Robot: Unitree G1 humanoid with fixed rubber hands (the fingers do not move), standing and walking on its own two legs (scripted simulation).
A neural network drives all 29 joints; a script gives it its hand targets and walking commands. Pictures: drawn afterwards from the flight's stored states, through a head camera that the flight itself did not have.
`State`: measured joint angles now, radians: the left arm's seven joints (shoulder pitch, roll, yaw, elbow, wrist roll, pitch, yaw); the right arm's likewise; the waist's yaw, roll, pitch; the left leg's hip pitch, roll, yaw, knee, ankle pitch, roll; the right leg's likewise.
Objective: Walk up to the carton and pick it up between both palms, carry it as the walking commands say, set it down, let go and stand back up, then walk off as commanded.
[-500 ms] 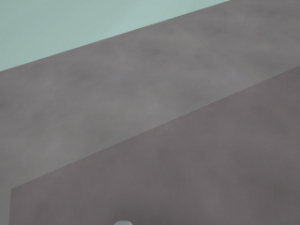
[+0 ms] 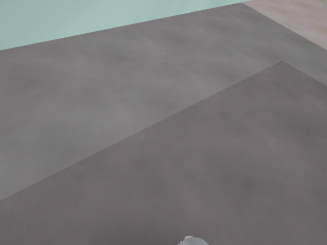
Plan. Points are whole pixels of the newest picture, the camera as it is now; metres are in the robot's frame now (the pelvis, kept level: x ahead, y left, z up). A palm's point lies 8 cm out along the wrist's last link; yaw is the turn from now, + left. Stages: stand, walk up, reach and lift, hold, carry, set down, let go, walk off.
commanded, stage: walk up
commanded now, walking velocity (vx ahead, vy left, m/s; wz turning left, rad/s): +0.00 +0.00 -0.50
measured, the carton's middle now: out of the picture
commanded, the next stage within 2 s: none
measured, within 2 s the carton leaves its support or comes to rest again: neither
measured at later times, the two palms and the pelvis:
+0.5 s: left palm out of the picture +0.15 +0.17 -0.11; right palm out of the picture -0.05 -0.31 -0.14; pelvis -0.03 -0.04 -0.01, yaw -16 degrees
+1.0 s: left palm out of the picture +0.14 +0.19 -0.14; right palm out of the picture -0.12 -0.24 -0.12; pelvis -0.05 +0.00 +0.00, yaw -31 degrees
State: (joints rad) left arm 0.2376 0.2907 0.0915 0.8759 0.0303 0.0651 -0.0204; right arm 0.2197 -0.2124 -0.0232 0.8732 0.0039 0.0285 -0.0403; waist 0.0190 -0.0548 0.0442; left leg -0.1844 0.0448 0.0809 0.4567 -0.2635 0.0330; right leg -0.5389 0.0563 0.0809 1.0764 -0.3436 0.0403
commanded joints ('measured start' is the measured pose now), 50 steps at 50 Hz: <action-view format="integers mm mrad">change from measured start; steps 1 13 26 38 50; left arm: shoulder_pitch -65 17 -23 -82 -193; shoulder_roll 66 60 117 39 9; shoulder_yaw -11 -7 27 28 11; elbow -61 -30 -71 -72 -66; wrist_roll -13 -9 0 14 -28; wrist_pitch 11 -31 -52 -22 -8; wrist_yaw -20 -9 38 12 -25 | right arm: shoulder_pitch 32 77 -34 36 36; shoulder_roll -160 -228 -124 -164 -215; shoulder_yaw -28 -57 -62 -68 -87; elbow -65 -28 -106 -77 -2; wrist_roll -9 -19 -16 -21 -52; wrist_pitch -47 -36 -5 -33 -39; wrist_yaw -1 31 35 -7 28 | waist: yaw -34 23 -1 -36 -90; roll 246 239 -135 255 259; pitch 17 -123 -16 -45 -71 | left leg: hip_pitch -39 -90 -301 -39 34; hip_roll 226 230 29 331 348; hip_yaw -86 86 -10 -202 -21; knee -169 172 414 -185 -212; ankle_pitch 257 439 -153 234 -158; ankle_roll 45 -9 -106 72 89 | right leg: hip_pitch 11 473 339 -43 40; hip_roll -43 -93 -280 -52 -85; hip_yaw -67 -138 108 -6 -195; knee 36 -704 -715 92 -292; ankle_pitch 47 189 565 -146 -96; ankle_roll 41 -20 -174 -14 39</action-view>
